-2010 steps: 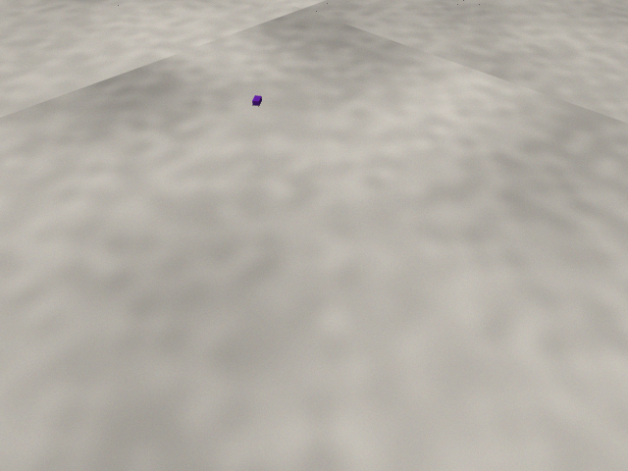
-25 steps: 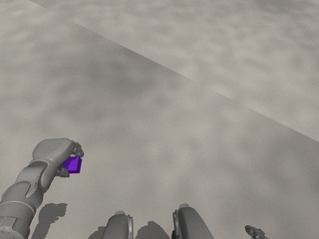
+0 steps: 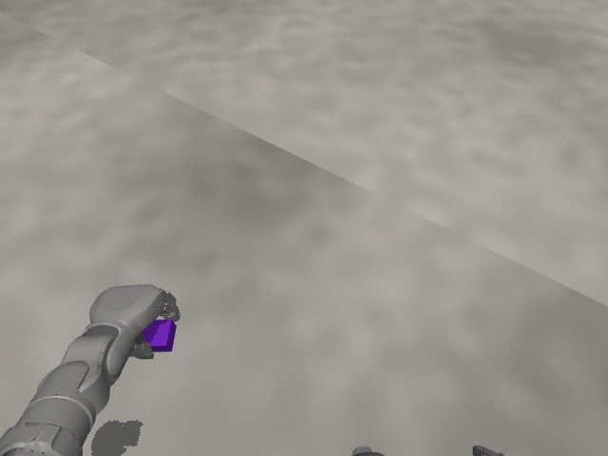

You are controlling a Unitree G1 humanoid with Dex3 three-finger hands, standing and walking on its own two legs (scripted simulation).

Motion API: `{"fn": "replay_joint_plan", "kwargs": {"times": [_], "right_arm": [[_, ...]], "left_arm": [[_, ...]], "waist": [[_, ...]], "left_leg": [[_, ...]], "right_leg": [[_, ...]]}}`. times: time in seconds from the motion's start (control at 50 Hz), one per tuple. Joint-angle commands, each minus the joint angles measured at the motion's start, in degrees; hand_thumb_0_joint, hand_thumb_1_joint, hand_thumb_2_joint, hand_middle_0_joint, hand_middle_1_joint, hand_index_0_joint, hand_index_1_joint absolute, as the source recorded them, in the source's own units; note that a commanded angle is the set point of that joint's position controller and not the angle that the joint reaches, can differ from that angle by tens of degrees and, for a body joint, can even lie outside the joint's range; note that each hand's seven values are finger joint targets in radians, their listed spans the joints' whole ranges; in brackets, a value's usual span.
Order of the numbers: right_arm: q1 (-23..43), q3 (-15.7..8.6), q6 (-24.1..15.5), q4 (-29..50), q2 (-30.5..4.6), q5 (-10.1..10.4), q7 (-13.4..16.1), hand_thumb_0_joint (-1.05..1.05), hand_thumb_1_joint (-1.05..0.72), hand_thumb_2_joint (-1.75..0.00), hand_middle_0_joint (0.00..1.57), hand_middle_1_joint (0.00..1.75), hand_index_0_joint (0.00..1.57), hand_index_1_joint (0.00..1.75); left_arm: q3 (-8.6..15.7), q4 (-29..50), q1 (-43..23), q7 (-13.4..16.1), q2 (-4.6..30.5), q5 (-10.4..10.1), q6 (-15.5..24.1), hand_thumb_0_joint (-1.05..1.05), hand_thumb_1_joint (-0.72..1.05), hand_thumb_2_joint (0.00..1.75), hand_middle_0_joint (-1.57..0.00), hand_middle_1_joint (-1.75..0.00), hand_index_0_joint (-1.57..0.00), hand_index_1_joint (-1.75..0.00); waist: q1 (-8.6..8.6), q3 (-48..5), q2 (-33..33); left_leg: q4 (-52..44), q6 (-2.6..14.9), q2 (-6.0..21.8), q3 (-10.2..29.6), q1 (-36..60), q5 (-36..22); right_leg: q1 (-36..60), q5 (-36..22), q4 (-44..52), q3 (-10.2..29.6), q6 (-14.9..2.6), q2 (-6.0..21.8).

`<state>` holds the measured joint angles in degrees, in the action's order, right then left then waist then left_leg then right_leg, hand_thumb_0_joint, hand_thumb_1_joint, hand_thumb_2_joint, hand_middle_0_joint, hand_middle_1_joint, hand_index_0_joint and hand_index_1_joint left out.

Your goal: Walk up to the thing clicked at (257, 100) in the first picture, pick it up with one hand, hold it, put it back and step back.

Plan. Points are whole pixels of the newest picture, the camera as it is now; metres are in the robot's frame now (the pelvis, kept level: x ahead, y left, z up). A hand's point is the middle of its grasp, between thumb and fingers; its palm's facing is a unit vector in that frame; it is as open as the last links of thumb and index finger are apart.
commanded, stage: hold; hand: left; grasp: from above
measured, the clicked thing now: (150, 336) +0.34 +0.23 -0.10
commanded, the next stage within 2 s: crouch in 1.98 s
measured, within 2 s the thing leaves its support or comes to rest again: neither
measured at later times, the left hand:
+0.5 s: hand (134, 326) +0.32 +0.22 -0.02, palm faces -0.48 -0.01 -0.88, open 6.9 cm
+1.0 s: hand (136, 334) +0.30 +0.21 +0.00, palm faces -0.46 -0.01 -0.89, open 6.9 cm
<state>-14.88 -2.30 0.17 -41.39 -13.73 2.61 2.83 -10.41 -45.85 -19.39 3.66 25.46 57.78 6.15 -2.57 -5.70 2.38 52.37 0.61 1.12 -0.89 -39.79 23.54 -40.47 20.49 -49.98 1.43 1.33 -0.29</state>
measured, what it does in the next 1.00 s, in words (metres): stands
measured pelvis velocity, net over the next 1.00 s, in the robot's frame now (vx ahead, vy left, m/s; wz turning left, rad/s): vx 0.01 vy -0.01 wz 0.00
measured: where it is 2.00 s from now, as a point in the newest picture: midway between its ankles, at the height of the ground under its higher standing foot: outside the picture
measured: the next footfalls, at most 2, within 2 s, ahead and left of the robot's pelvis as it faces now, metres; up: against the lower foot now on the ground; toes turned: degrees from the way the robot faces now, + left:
none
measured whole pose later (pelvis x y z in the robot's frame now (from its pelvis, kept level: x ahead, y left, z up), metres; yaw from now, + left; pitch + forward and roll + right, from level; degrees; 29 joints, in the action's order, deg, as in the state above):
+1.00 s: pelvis +0.01 -0.01 +0.03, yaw +0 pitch +3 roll +0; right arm -10.9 -1.6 3.4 -39.6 -14.4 3.0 4.4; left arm -12.1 -34.6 -13.2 -3.2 25.3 56.7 7.4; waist 0.1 -2.3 3.0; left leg 36.8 0.0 0.6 -1.5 -22.7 17.6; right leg -24.7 16.0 -37.2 2.0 0.7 0.2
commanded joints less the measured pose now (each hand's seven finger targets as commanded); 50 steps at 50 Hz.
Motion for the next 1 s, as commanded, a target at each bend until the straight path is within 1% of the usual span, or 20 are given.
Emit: {"fn": "replay_joint_plan", "kwargs": {"times": [0.0, 0.06, 0.08, 0.1, 0.16, 0.24, 0.32, 0.38, 0.4, 0.52, 0.56, 0.58, 0.64, 0.66, 0.7, 0.74, 0.78, 0.92, 0.94, 0.98], "right_arm": [[0.9, -2.7, -1.8, 6.5, -8.4, -0.2, 1.0, 0.0, -0.91, -0.9, 0.2, 0.3, 0.2, 0.3], [1.5, -2.6, -1.7, 6.8, -8.4, -0.3, 1.1, 0.0, -0.91, -0.9, 0.2, 0.3, 0.2, 0.3], [1.1, -2.6, -1.6, 6.4, -8.3, -0.3, 1.1, 0.0, -0.91, -0.9, 0.2, 0.3, 0.2, 0.3], [1.5, -2.8, -1.6, 6.7, -8.5, -0.2, 1.1, 0.0, -0.91, -0.9, 0.2, 0.3, 0.2, 0.3], [1.6, -2.7, -1.2, 6.3, -8.6, -0.3, 1.2, 0.0, -0.9, -0.9, 0.2, 0.3, 0.2, 0.3], [2.0, -2.8, -0.8, 6.2, -8.6, -0.2, 1.1, 0.0, -0.9, -0.9, 0.2, 0.3, 0.2, 0.3], [2.9, -2.8, -0.2, 7.0, -8.5, 0.1, 1.1, 0.0, -0.9, -0.9, 0.2, 0.3, 0.2, 0.3], [3.4, -2.8, 0.2, 7.3, -8.6, 0.0, 1.2, 0.0, -0.9, -0.9, 0.2, 0.3, 0.2, 0.3], [3.5, -2.8, 0.3, 7.5, -8.7, 0.0, 1.3, 0.0, -0.9, -0.9, 0.2, 0.3, 0.2, 0.3], [4.8, -2.3, 0.8, 8.2, -8.4, -0.1, 1.7, 0.0, -0.9, -0.89, 0.2, 0.3, 0.2, 0.3], [5.0, -2.2, 0.8, 8.1, -8.2, -0.2, 1.7, 0.0, -0.9, -0.9, 0.2, 0.3, 0.2, 0.3], [5.3, -2.5, 0.9, 8.3, -8.5, -0.1, 1.7, 0.0, -0.9, -0.89, 0.2, 0.3, 0.2, 0.3], [6.0, -2.4, 1.0, 8.7, -8.4, -0.1, 1.6, 0.0, -0.9, -0.9, 0.2, 0.3, 0.2, 0.3], [6.4, -2.3, 1.0, 8.9, -8.5, 0.1, 1.6, 0.0, -0.9, -0.9, 0.2, 0.3, 0.2, 0.3], [6.6, -2.2, 0.9, 9.2, -8.3, 0.1, 1.6, 0.0, -0.9, -0.9, 0.2, 0.3, 0.2, 0.3], [7.2, -2.3, 1.0, 9.5, -8.5, 0.3, 1.7, 0.0, -0.9, -0.9, 0.2, 0.3, 0.2, 0.3], [7.3, -2.3, 0.9, 9.7, -8.5, 0.3, 1.8, 0.0, -0.9, -0.9, 0.2, 0.3, 0.2, 0.3], [8.4, -1.8, 0.7, 9.5, -8.2, 0.2, 2.2, 0.0, -0.9, -0.9, 0.2, 0.3, 0.2, 0.3], [8.4, -1.7, 0.7, 9.5, -8.1, 0.3, 2.2, 0.0, -0.9, -0.9, 0.2, 0.3, 0.2, 0.3], [9.2, -1.6, 0.7, 9.7, -8.2, 0.3, 2.3, 0.0, -0.91, -0.9, 0.2, 0.3, 0.2, 0.3]], "left_arm": [[5.1, 11.1, -15.9, 0.7, 12.5, -0.7, 1.0, 0.0, 0.72, 0.1, -1.01, -0.25, -1.08, -0.18], [5.4, 13.1, -16.8, 0.5, 12.9, -0.5, 1.9, 0.0, 0.74, 0.15, -1.04, -0.26, -1.09, -0.2], [5.4, 12.8, -16.9, 0.6, 12.7, -0.2, 1.9, 0.0, 0.74, 0.11, -1.02, -0.25, -1.08, -0.18], [6.1, 14.4, -17.0, 0.7, 13.5, -0.3, 2.1, 0.0, 0.75, 0.12, -1.03, -0.26, -1.1, -0.2], [5.7, 14.0, -16.1, 0.4, 13.3, 0.2, 2.2, 0.0, 0.77, 0.14, -1.06, -0.23, -1.11, -0.17], [4.3, 13.9, -15.3, -0.6, 11.5, -0.1, 2.1, 0.0, 0.78, 0.1, -1.04, -0.24, -1.11, -0.17], [3.9, 14.0, -12.9, -1.6, 11.0, -0.4, 1.3, 0.0, 0.79, 0.13, -1.06, -0.23, -1.12, -0.16], [3.8, 14.7, -12.2, -3.1, 11.6, -0.6, 1.2, 0.0, 0.8, 0.13, -1.06, -0.24, -1.13, -0.17], [4.7, 16.8, -13.3, -3.3, 12.5, -1.3, 1.5, 0.0, 0.79, 0.15, -1.06, -0.23, -1.12, -0.17], [6.2, 18.7, -13.9, -3.8, 13.8, -0.8, 2.2, 0.0, 0.79, 0.14, -1.05, -0.24, -1.12, -0.17], [5.5, 18.0, -12.8, -3.9, 12.5, -0.7, 2.2, 0.0, 0.76, 0.11, -1.04, -0.2, -1.1, -0.13], [6.1, 19.0, -13.3, -3.7, 13.0, -1.0, 2.3, 0.0, 0.78, 0.09, -1.04, -0.21, -1.11, -0.14], [5.7, 19.0, -11.9, -3.7, 12.5, -0.9, 2.0, 0.0, 0.77, 0.12, -1.03, -0.24, -1.1, -0.17], [5.4, 18.9, -11.4, -3.8, 12.4, -1.0, 1.8, 0.0, 0.77, 0.13, -1.04, -0.25, -1.1, -0.18], [4.7, 19.9, -12.4, -3.9, 11.8, -0.9, 1.6, 0.0, 0.78, 0.15, -1.05, -0.25, -1.11, -0.19], [5.4, 19.8, -10.9, -4.1, 12.3, -1.4, 1.4, 0.0, 0.78, 0.13, -1.04, -0.25, -1.11, -0.18], [4.8, 21.1, -11.6, -4.4, 12.1, -1.7, 1.3, 0.0, 0.78, 0.13, -1.04, -0.24, -1.1, -0.17], [5.8, 21.3, -11.4, -4.5, 13.1, -1.8, 1.4, 0.0, 0.77, 0.12, -1.04, -0.27, -1.11, -0.19], [5.0, 22.6, -12.6, -4.5, 12.1, -2.1, 1.4, 0.0, 0.77, 0.11, -1.03, -0.27, -1.1, -0.19], [5.5, 22.1, -12.0, -4.6, 12.8, -1.8, 1.4, 0.0, 0.78, 0.13, -1.04, -0.28, -1.11, -0.21]], "waist": [[0.31, -14.5, -0.4], [0.56, -15.9, 0.3], [0.34, -16.4, 0.2], [0.93, -17.3, 0.4], [0.78, -16.6, 0.1], [0.54, -14.5, -0.2], [1.05, -13.2, -1.0], [1.11, -13.3, -1.8], [1.3, -14.0, -1.4], [1.76, -13.9, 0.3], [1.6, -12.8, -0.5], [1.69, -13.3, -0.2], [1.7, -12.0, -0.7], [2.29, -11.2, -1.0], [1.94, -11.3, -0.8], [2.31, -10.4, -1.0], [1.94, -11.5, -1.8], [2.43, -10.4, -2.7], [1.98, -10.8, -2.3], [2.52, -10.2, -2.1]], "left_leg": [[-10.9, -0.18, -1.4, 1.7, 11.9, -10.0], [-11.6, -0.25, -1.6, 1.4, 14.1, -12.1], [-11.5, -0.34, -1.5, 1.4, 14.9, -13.6], [-11.8, -0.34, -1.6, 1.3, 16.1, -15.0], [-12.6, -0.37, -1.6, 1.3, 17.3, -17.0], [-14.1, -0.5, -1.3, 1.4, 18.5, -18.4], [-15.3, -0.42, -1.7, 0.8, 19.0, -18.7], [-15.4, -0.11, -1.8, 0.6, 19.5, -20.6], [-15.7, -0.13, -1.8, 0.7, 20.1, -20.9], [-16.6, -0.17, -2.2, 0.4, 21.4, -20.5], [-17.0, -0.17, -2.0, 0.4, 21.5, -20.1], [-17.4, -0.19, -2.0, 0.4, 22.2, -20.2], [-18.1, -0.17, -1.9, 0.6, 22.0, -19.0], [-18.5, -0.15, -1.9, 0.7, 21.5, -17.8], [-19.0, -0.1, -2.1, 0.5, 21.9, -16.5], [-19.6, -0.11, -2.0, 0.6, 22.0, -15.8], [-19.6, 0.13, -2.2, 0.2, 22.8, -16.0], [-20.3, 0.45, -2.7, -0.4, 23.4, -15.0], [-20.6, 0.38, -2.6, -0.4, 24.2, -15.0], [-21.1, 0.33, -2.6, -0.6, 24.1, -14.5]], "right_leg": [[10.0, -6.5, 9.6, -1.3, -2.21, -2.1], [11.7, -8.3, 10.4, -1.0, -2.25, -1.9], [11.9, -9.7, 10.3, -0.9, -2.27, -2.0], [13.1, -10.8, 10.6, -0.8, -2.23, -1.8], [14.3, -12.6, 11.3, -0.9, -2.19, -1.9], [14.5, -13.3, 12.3, -1.1, -2.3, -2.1], [16.6, -13.9, 13.8, -1.0, -2.24, -2.0], [18.0, -16.0, 14.3, -0.9, -2.01, -1.9], [18.6, -16.0, 14.3, -1.0, -2.05, -1.8], [19.2, -16.1, 15.2, -0.6, -1.94, -1.6], [19.0, -15.5, 15.4, -0.7, -1.95, -1.7], [19.2, -15.5, 15.6, -0.7, -1.98, -1.6], [19.1, -14.0, 16.2, -0.8, -1.97, -1.7], [19.4, -12.8, 16.6, -0.8, -2.0, -1.8], [19.3, -11.9, 16.9, -0.7, -2.0, -1.7], [19.4, -11.0, 17.5, -0.6, -1.93, -1.7], [20.2, -11.7, 17.9, -0.5, -1.74, -1.6], [21.1, -11.2, 19.9, 0.0, -1.34, -1.1], [21.1, -11.1, 19.7, 0.1, -1.38, -1.2], [21.3, -10.4, 20.3, 0.0, -1.48, -1.1]]}}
